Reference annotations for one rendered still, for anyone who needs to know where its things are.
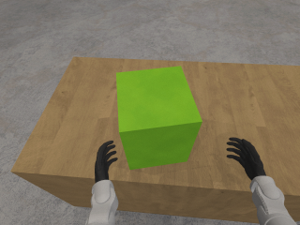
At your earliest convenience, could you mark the carton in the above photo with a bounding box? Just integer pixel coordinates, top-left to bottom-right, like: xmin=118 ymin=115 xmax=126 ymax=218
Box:
xmin=116 ymin=66 xmax=203 ymax=170

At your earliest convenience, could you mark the left robot forearm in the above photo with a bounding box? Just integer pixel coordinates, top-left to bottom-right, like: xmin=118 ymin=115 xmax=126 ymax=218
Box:
xmin=84 ymin=179 xmax=119 ymax=225

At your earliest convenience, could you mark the pedestal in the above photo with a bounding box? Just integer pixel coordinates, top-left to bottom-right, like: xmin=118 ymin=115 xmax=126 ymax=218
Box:
xmin=11 ymin=56 xmax=300 ymax=224

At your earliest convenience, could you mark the robot right hand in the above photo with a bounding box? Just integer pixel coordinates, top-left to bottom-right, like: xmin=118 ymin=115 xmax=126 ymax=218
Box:
xmin=226 ymin=137 xmax=266 ymax=181

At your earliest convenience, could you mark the robot left hand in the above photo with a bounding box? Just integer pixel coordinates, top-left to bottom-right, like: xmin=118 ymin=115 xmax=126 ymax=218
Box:
xmin=95 ymin=141 xmax=118 ymax=183

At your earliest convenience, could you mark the right robot forearm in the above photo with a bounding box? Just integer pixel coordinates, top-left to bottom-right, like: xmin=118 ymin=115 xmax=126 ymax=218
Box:
xmin=249 ymin=175 xmax=297 ymax=225

